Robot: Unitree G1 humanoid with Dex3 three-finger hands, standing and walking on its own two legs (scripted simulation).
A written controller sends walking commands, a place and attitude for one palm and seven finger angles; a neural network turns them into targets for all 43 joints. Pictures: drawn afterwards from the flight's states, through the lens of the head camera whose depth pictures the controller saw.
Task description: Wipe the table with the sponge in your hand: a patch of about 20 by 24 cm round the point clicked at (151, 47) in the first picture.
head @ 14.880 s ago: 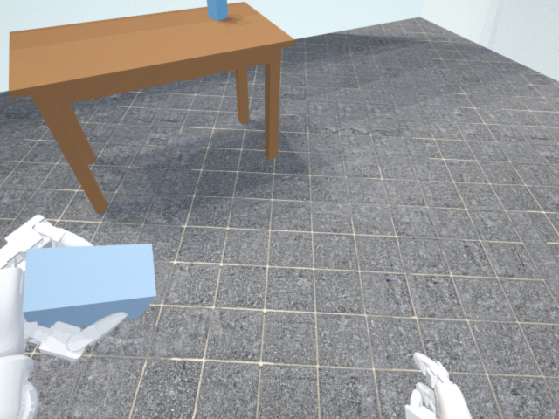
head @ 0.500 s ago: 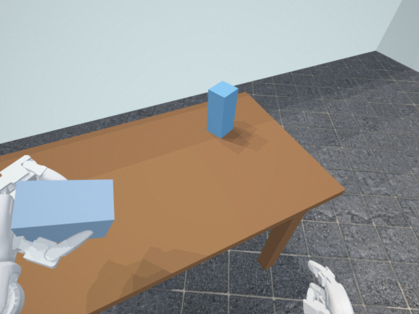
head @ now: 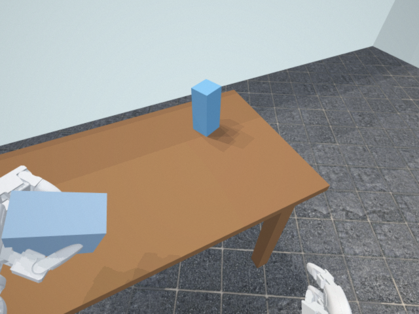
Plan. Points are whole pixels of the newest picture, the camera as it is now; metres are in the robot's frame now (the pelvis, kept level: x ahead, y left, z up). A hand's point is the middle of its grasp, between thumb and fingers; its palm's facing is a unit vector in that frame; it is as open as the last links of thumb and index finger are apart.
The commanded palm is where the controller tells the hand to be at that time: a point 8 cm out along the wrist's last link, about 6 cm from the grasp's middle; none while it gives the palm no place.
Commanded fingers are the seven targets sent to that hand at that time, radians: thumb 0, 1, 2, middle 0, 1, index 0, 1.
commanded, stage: shuffle to correct the standing spot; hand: left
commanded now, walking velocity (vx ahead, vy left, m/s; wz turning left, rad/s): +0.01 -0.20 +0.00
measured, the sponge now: (71, 225) +0.22 +0.21 +0.14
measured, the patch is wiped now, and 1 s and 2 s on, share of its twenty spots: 0.00 0.00 0.00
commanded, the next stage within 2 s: come to a stop and stand still in 0.32 s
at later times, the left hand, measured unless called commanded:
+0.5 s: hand (100, 257) +0.17 +0.15 +0.15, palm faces +0.37 -0.80 -0.47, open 10.0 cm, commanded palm +0.10 +0.19 +0.18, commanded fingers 0.00 0.10 1.30 -1.20 -1.60 -1.20 -1.60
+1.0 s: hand (113, 285) +0.13 +0.12 +0.18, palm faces +0.45 -0.74 -0.49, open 10.0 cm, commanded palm +0.07 +0.15 +0.18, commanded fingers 0.00 0.10 1.30 -1.20 -1.60 -1.20 -1.60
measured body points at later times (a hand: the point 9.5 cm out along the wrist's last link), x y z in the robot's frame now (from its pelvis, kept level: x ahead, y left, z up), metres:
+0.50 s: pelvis -0.04 -0.11 +0.00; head +0.00 -0.11 +0.44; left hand +0.14 +0.19 +0.18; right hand +0.16 -0.33 -0.09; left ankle -0.05 +0.03 -0.73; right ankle -0.02 -0.23 -0.68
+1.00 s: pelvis -0.05 -0.15 +0.00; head -0.04 -0.14 +0.45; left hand +0.10 +0.15 +0.20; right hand +0.15 -0.36 -0.07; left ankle -0.06 -0.07 -0.74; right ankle +0.00 -0.27 -0.74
